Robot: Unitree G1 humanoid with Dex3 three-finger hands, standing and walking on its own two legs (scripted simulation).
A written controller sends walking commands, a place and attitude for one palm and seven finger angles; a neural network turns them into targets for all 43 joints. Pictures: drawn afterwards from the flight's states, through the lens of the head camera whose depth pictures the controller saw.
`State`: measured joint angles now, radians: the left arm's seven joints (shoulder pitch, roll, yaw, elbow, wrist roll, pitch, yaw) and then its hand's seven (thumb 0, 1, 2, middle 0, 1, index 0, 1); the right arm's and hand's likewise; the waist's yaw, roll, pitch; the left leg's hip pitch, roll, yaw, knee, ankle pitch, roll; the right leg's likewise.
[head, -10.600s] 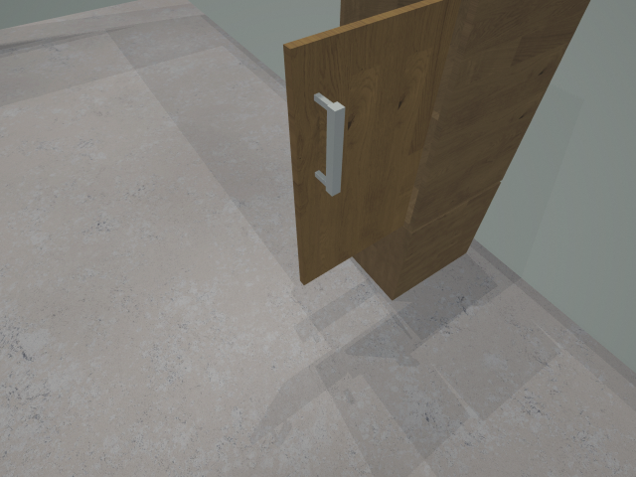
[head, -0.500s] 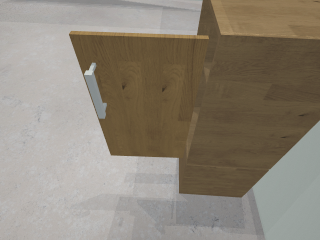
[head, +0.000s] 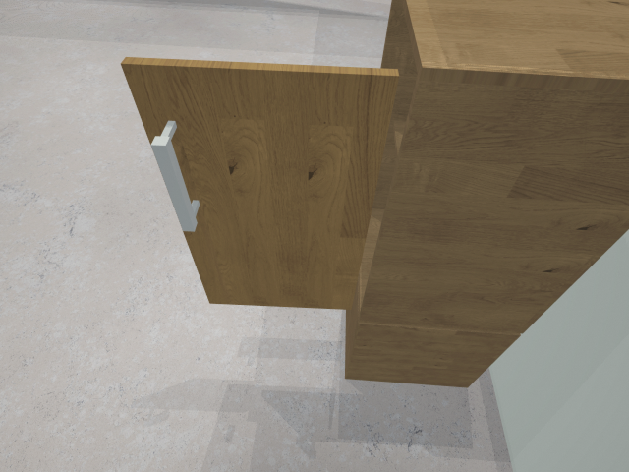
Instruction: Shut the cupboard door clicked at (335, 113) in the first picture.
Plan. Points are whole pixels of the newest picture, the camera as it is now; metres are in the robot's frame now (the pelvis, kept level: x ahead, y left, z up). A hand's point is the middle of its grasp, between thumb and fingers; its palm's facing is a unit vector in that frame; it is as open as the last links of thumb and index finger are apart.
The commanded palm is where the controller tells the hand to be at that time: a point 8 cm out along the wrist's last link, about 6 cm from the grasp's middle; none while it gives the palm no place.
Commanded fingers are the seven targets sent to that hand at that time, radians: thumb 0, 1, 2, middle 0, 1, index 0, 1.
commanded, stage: look again from close up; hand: left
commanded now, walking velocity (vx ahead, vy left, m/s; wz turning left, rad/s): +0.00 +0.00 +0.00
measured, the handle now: (180, 179) +0.50 +0.24 +0.08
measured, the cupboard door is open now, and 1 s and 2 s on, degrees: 92 92 92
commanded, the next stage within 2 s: raise the hand and make a fist in 0.44 s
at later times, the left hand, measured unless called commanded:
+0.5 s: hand out of the picture +0.03 +0.17 -0.18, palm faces +0.00 -0.98 -0.21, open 7.4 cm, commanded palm none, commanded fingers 0.00 0.90 0.90 -0.20 -0.30 -0.20 -0.30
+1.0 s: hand out of the picture +0.11 +0.17 -0.06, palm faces +0.11 -0.99 -0.02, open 6.0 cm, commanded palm +0.12 +0.22 -0.03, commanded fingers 0.00 0.90 0.90 -0.62 -0.76 -0.62 -0.76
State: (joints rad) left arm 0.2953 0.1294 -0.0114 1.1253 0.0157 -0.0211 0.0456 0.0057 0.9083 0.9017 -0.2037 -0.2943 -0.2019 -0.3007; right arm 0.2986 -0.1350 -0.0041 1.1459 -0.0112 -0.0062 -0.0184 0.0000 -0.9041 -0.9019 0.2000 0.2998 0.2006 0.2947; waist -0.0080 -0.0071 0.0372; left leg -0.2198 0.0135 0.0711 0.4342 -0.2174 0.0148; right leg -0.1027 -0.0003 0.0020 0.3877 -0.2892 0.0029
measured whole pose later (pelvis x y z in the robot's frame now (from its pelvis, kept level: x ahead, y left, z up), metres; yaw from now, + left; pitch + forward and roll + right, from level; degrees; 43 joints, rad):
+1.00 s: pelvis -0.04 -0.04 -0.08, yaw +3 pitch +11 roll +0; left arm 0.51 0.21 0.21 0.12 -0.30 -0.46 -0.38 0.02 0.90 0.90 -0.46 -0.57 -0.45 -0.57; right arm 0.18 -0.27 -0.07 0.54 0.02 -0.27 -0.03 0.01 -0.90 -0.90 0.20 0.30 0.20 0.30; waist 0.04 -0.02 -0.13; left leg -0.82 0.03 -0.02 1.06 -0.43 -0.04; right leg -0.71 0.01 -0.08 1.10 -0.58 -0.06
